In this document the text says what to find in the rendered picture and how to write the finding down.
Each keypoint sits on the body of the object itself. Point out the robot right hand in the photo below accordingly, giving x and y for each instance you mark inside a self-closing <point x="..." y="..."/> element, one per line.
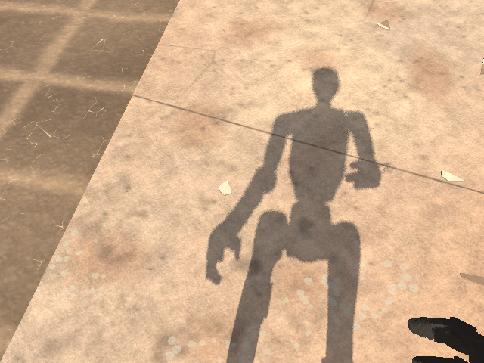
<point x="455" y="333"/>

